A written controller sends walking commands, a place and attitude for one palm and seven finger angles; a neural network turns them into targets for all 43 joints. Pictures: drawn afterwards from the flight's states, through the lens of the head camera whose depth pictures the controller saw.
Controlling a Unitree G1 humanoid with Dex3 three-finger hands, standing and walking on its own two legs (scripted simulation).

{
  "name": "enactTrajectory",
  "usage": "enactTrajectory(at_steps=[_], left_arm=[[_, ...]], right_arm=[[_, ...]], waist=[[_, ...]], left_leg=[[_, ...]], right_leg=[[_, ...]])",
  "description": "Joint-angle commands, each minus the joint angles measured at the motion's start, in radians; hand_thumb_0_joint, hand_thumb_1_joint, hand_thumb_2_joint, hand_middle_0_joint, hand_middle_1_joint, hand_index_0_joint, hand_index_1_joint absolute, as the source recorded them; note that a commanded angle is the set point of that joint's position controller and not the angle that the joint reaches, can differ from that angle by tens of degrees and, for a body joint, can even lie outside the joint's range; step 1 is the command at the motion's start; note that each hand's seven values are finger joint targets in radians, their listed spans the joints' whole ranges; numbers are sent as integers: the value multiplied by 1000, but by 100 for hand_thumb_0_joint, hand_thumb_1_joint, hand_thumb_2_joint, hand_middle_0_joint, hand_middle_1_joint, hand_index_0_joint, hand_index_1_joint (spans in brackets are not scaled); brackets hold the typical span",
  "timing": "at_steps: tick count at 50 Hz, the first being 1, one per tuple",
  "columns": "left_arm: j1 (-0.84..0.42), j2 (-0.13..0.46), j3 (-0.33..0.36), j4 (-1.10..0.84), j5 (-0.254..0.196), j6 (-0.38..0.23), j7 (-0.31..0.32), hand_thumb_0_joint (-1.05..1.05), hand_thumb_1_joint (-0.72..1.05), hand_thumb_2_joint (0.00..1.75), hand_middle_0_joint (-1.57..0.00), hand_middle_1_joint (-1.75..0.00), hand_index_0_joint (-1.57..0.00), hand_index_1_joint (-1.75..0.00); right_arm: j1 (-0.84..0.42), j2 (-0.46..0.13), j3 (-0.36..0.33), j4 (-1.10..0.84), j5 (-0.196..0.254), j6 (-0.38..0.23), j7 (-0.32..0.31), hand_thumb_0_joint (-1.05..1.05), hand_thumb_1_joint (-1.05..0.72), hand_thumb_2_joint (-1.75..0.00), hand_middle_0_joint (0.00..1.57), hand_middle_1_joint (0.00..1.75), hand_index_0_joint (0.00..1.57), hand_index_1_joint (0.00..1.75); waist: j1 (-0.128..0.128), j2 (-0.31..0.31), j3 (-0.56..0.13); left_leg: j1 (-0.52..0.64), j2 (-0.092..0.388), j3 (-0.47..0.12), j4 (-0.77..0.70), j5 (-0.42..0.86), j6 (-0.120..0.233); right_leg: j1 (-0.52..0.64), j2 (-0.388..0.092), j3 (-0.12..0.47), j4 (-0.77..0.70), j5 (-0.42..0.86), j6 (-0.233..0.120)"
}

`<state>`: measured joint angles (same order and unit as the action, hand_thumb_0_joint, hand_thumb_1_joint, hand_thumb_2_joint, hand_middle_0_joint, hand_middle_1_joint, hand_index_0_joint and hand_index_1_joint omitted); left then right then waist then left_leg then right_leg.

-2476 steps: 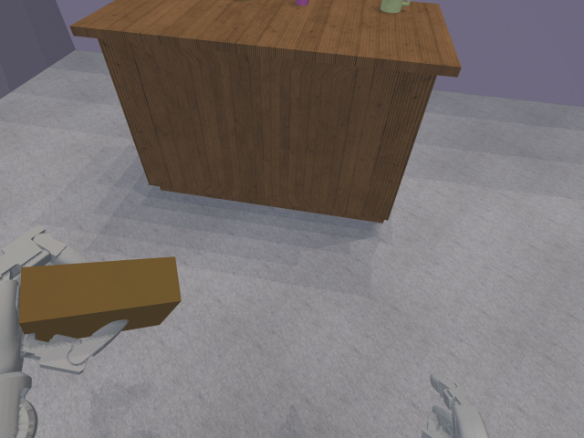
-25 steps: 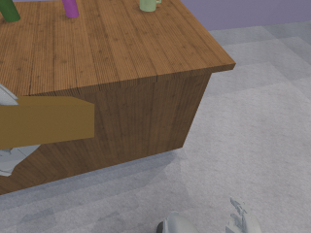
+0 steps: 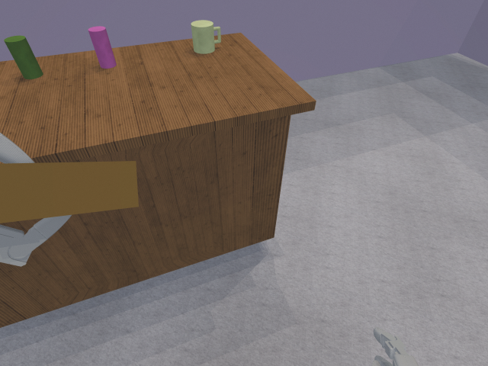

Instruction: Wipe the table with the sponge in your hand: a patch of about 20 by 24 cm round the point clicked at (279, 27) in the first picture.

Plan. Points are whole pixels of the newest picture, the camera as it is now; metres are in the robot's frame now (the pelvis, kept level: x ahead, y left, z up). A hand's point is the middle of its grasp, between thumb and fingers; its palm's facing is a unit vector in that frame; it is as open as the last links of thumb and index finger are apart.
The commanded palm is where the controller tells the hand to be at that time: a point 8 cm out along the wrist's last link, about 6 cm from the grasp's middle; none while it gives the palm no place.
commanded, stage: stop stepping back and stand still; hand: left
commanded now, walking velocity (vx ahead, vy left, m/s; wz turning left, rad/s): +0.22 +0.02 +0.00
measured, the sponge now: (80, 185) +0.24 +0.19 +0.25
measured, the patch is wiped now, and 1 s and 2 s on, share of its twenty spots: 1.00 1.00 1.00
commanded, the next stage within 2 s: stand and wait in 0.32 s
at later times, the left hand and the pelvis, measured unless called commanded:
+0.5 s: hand (9, 195) +0.20 +0.23 +0.28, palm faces +0.59 -0.73 -0.35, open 9.0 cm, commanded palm +0.13 +0.27 +0.27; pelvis -0.01 -0.02 +0.00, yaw +5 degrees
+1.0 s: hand (20, 185) +0.25 +0.27 +0.24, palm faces +0.49 -0.76 -0.42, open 9.0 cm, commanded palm +0.17 +0.30 +0.27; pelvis +0.02 +0.01 +0.01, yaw +3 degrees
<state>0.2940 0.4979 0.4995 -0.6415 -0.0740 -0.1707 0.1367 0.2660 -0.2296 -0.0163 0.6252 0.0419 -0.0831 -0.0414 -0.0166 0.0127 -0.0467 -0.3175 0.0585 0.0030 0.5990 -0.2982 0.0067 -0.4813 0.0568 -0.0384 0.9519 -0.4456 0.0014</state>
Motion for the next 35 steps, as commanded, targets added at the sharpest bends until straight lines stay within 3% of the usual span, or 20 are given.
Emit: enactTrajectory(at_steps=[1,2,3,4,5,6,10,15,16,18,19,20,22,24,26,28,29,30,33,35], left_arm=[[-147,104,43,149,-1,10,10,0,10,130,-120,-160,-120,-160],[-149,77,2,126,3,18,-8,0,10,130,-120,-160,-120,-160],[-153,96,-13,86,11,15,-27,0,10,130,-120,-160,-120,-160],[-162,85,-32,73,7,13,-37,0,10,130,-120,-160,-120,-160],[-232,117,-11,-44,-3,-17,-50,0,10,130,-120,-160,-120,-160],[-150,87,-19,-47,-8,-32,-56,0,10,130,-120,-160,-120,-160],[-64,189,85,-333,-9,-76,-27,0,10,130,-120,-160,-120,-160],[16,144,70,-278,1,-52,38,0,10,130,-120,-160,-120,-160],[-17,131,63,-223,-2,-50,45,0,10,130,-120,-160,-120,-160],[-121,117,60,-148,-3,-49,51,0,10,130,-120,-160,-120,-160],[-124,102,55,-70,-5,-33,52,0,10,130,-120,-160,-120,-160],[-156,133,81,-60,-1,-18,48,0,10,130,-120,-160,-120,-160],[-193,124,44,6,4,-1,43,0,10,130,-120,-160,-120,-160],[-183,112,37,35,5,6,27,0,10,130,-120,-160,-120,-160],[-92,128,57,13,3,-10,14,0,10,130,-120,-160,-120,-160],[-73,124,56,-100,2,-45,1,0,10,130,-120,-160,-120,-160],[-65,153,83,-175,5,-58,2,0,10,130,-120,-160,-120,-160],[-38,163,100,-235,1,-70,7,0,10,130,-120,-160,-120,-160],[27,165,123,-354,-6,-87,32,0,10,130,-120,-160,-120,-160],[59,166,137,-346,-16,-83,42,0,10,130,-120,-160,-120,-160]], right_arm=[[-135,-120,-14,-159,9,-49,-22,0,-90,-90,20,30,20,30],[-165,-112,-17,-183,5,-38,-27,0,-90,-90,20,30,20,30],[-165,-103,-30,-191,6,-25,-23,0,-90,-90,20,30,20,30],[-175,-128,-29,-191,6,-30,-14,0,-90,-90,20,30,20,30],[-208,-117,-17,-171,-2,-32,-2,0,-90,-90,20,30,20,30],[-172,-89,-21,-164,5,-34,6,0,-90,-90,20,30,20,30],[-168,-91,-25,-186,-15,-29,3,0,-90,-90,20,30,20,30],[-127,-72,-16,-174,-21,-74,-33,0,-90,-90,20,30,20,30],[-122,-83,-18,-168,-22,-78,-38,0,-90,-90,20,30,20,30],[-129,-129,-34,-161,-16,-77,-35,0,-90,-90,20,30,20,30],[-130,-123,-29,-161,-1,-74,-36,0,-90,-90,20,30,20,30],[-127,-128,-35,-156,6,-65,-33,0,-90,-90,20,30,20,30],[-145,-117,-19,-153,13,-55,-30,0,-90,-90,20,30,20,30],[-171,-112,-15,-159,7,-56,-23,0,-90,-90,20,30,20,30],[-159,-106,-32,-174,7,-46,1,0,-90,-90,20,30,20,30],[-173,-106,-32,-184,5,-41,17,0,-90,-90,20,30,20,30],[-189,-94,-24,-191,1,-41,19,0,-90,-90,20,30,20,30],[-189,-77,-18,-193,-6,-43,19,0,-90,-90,20,30,20,30],[-194,-80,-13,-192,-28,-53,5,0,-90,-90,20,30,20,30],[-201,-97,-20,-184,-16,-56,0,0,-90,-90,20,30,20,30]], waist=[[33,107,38],[46,-44,61],[30,-335,58],[1,-300,81],[0,-133,38],[-14,-122,2],[-10,-91,-37],[4,-38,-86],[-2,-7,-81],[-2,180,-60],[-5,179,-51],[9,128,-92],[-5,156,27],[-2,51,76],[-2,-282,15],[6,-222,-47],[10,-105,-62],[9,-67,-89],[2,80,-168],[25,118,-159]], left_leg=[[-227,112,-118,-162,-414,81],[-293,33,-30,63,-382,52],[-342,-58,64,466,-280,29],[-360,-62,-42,643,-176,17],[-310,-39,-66,696,-67,3],[-334,-17,-77,650,-30,6],[-191,-1,-24,392,64,3],[173,-44,88,-137,-73,52],[184,-21,52,-196,-116,65],[188,135,-179,-266,-226,128],[178,204,-247,-292,-178,149],[163,185,-160,-262,-58,129],[-4,138,-143,-264,-192,98],[-86,49,-55,-135,-132,62],[-174,-23,16,164,-19,12],[-179,0,-39,246,-110,9],[-151,9,-41,184,-127,18],[-102,16,-36,84,-95,25],[144,38,-53,-180,324,31],[185,120,-125,-162,380,54]], right_leg=[[297,-35,-16,-421,29,-10],[386,-65,34,-604,92,-25],[349,-253,342,-758,37,-87],[223,-371,563,-844,23,-79],[150,-375,546,-829,13,-94],[193,-341,520,-810,-132,-85],[167,-300,298,-788,-32,-75],[135,-249,258,-683,-123,-76],[140,-209,239,-625,-120,-64],[88,-82,142,-423,-2,-21],[87,-48,54,-321,92,8],[132,-22,17,-238,54,27],[174,-43,28,-394,106,11],[251,-86,128,-533,208,-11],[387,-293,417,-675,386,-69],[463,-332,386,-658,689,-66],[457,-334,349,-608,784,-75],[462,-329,295,-559,812,-100],[405,-167,140,-445,617,-33],[312,-109,112,-464,437,3]])
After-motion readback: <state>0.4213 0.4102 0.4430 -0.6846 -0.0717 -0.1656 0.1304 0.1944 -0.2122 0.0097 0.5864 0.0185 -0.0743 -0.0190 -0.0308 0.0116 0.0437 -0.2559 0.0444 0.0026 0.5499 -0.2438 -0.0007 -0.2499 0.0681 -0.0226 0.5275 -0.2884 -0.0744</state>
